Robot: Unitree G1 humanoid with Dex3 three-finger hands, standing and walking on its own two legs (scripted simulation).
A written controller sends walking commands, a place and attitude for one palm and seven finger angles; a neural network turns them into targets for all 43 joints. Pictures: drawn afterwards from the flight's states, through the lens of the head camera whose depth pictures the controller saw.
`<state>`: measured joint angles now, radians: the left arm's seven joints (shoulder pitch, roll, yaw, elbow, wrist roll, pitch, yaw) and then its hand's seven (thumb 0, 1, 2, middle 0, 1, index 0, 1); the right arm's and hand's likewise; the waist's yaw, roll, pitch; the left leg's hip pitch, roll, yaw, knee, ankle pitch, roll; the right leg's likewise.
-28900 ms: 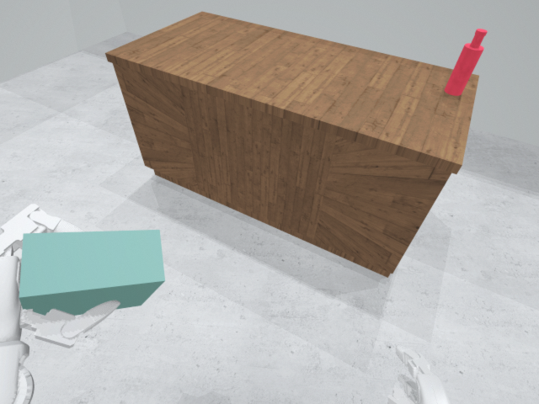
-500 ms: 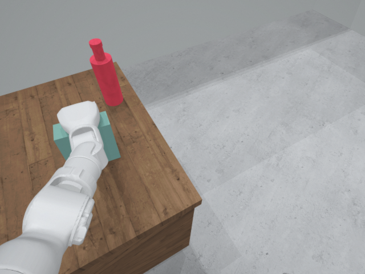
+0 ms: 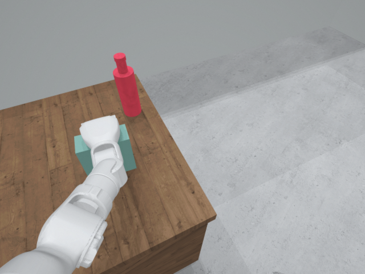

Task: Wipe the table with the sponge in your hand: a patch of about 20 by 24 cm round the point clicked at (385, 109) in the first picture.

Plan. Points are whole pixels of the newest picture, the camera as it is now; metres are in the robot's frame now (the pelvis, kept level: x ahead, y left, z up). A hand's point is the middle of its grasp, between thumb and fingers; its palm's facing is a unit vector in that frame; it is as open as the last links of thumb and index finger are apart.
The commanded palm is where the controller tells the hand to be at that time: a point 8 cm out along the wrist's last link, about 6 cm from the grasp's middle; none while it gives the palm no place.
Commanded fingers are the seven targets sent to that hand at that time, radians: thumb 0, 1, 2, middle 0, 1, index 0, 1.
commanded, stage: wipe back along the third lane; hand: left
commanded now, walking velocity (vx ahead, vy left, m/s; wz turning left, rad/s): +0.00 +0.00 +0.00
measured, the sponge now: (109, 158) +0.41 +0.22 -0.03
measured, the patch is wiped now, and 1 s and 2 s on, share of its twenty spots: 1.00 1.00 1.00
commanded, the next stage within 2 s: slide back across to the middle lane in 1.86 s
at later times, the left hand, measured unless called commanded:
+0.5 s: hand (114, 161) +0.37 +0.18 +0.03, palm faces -0.03 -0.04 -1.00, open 10.2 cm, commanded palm +0.32 +0.15 +0.06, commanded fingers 0.00 0.10 1.30 -1.20 -1.60 -1.20 -1.60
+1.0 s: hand (119, 180) +0.32 +0.16 +0.02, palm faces -0.02 -0.05 -1.00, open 10.2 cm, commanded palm +0.27 +0.13 +0.05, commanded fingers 0.00 0.10 1.30 -1.20 -1.60 -1.20 -1.60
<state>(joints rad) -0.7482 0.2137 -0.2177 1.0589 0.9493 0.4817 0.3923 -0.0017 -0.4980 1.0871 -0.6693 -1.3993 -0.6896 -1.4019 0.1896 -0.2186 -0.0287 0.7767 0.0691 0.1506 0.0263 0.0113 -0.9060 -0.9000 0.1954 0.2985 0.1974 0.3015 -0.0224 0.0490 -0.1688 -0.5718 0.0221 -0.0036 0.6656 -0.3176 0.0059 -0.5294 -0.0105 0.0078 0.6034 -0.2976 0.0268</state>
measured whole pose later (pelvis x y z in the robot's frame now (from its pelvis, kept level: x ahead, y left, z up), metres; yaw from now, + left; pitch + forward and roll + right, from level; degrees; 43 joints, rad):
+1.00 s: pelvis +0.00 -0.02 +0.01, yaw +2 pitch +4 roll +0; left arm -0.32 0.14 -0.40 0.53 1.00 0.60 0.30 0.00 -0.49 1.08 -0.66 -1.40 -0.68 -1.41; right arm 0.07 -0.24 -0.01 0.69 0.09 0.23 0.05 0.01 -0.91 -0.90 0.19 0.30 0.20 0.30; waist 0.05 0.06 -0.13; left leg -0.38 0.02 -0.03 0.61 -0.30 -0.02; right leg -0.36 -0.01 -0.02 0.61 -0.32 0.00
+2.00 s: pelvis -0.01 -0.03 +0.00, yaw +1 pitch +3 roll +0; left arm -0.22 0.13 -0.42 0.43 1.01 0.61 0.29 0.00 -0.50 1.08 -0.67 -1.39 -0.69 -1.39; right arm 0.04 -0.24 -0.01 0.69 0.10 0.21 0.05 0.02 -0.91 -0.90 0.19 0.30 0.20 0.30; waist 0.07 0.07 -0.13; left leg -0.37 0.03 -0.02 0.63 -0.30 -0.03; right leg -0.36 0.00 -0.01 0.65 -0.33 -0.01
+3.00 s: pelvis -0.01 -0.03 +0.01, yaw +1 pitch +1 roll +0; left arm -0.07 0.26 -0.25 0.28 1.02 0.47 0.20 -0.01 -0.52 1.08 -0.72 -1.34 -0.74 -1.34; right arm 0.03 -0.25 0.00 0.68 0.08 0.13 -0.02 0.01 -0.90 -0.90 0.19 0.30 0.20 0.30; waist 0.08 0.07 -0.09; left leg -0.31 0.03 -0.02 0.58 -0.29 -0.03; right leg -0.31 0.00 -0.01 0.60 -0.32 -0.02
